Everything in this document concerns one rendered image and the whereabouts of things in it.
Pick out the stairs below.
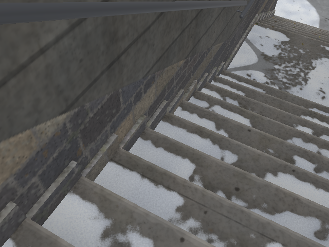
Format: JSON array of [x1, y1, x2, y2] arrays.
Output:
[[2, 70, 329, 247], [259, 15, 329, 43]]

